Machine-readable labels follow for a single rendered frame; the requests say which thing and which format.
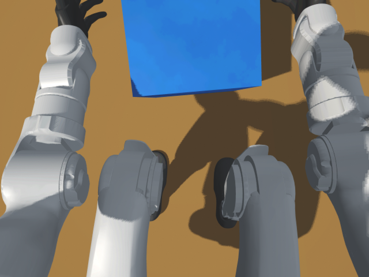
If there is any left robot foot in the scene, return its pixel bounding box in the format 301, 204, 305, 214
150, 151, 167, 221

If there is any robot right forearm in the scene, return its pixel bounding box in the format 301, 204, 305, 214
291, 3, 369, 136

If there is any left robot thigh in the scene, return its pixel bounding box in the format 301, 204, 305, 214
86, 150, 163, 277

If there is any robot left upper arm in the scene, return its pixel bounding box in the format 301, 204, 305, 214
0, 150, 90, 277

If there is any robot right upper arm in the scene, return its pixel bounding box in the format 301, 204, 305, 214
305, 131, 369, 277

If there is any robot left forearm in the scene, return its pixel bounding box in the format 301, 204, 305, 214
1, 25, 96, 204

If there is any carton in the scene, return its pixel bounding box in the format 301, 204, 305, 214
121, 0, 262, 98

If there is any robot left hand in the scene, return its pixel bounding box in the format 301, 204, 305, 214
55, 0, 107, 38

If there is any robot right hand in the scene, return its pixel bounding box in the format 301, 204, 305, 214
272, 0, 326, 22

